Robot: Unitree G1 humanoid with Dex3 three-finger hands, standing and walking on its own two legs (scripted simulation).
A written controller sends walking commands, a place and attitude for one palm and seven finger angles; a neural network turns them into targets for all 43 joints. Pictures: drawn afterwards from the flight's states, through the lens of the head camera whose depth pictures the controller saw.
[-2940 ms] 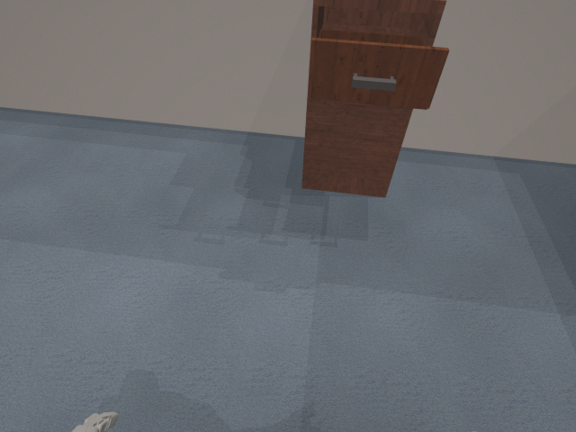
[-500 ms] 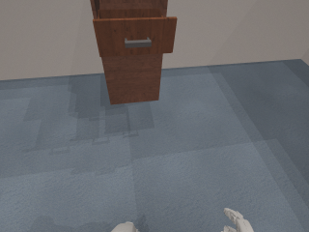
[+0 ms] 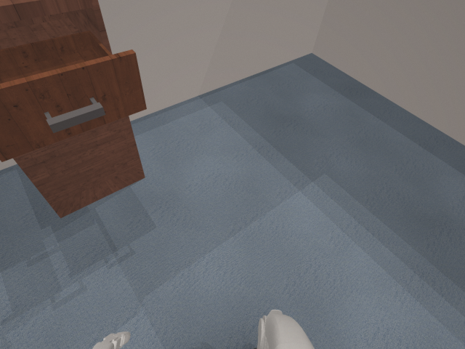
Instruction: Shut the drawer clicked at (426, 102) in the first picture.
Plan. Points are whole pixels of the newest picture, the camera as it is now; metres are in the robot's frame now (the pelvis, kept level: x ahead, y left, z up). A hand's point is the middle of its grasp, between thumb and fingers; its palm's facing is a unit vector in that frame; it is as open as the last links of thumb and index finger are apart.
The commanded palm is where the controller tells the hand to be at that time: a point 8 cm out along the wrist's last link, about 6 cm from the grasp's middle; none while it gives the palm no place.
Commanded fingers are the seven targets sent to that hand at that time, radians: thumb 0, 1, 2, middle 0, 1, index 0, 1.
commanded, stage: walk to a spot facing it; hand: left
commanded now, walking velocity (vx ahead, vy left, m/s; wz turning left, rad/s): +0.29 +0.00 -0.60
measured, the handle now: (74, 112) +0.63 +0.40 -0.01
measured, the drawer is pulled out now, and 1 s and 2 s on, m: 0.30 0.30 0.30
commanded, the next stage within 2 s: none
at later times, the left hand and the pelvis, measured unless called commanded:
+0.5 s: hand (142, 272) +0.29 +0.19 -0.16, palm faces -0.21 -0.94 -0.27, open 7.3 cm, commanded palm none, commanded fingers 0.00 0.90 0.90 -0.20 -0.30 -0.20 -0.30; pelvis +0.21 -0.01 +0.00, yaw -17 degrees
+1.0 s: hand (173, 195) +0.50 +0.15 -0.16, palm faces -0.53 -0.82 -0.21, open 7.4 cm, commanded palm none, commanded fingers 0.00 0.90 0.90 -0.20 -0.30 -0.20 -0.30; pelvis +0.32 +0.03 +0.00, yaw -37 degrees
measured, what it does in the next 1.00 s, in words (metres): walks ahead, turning right: right foot, then left foot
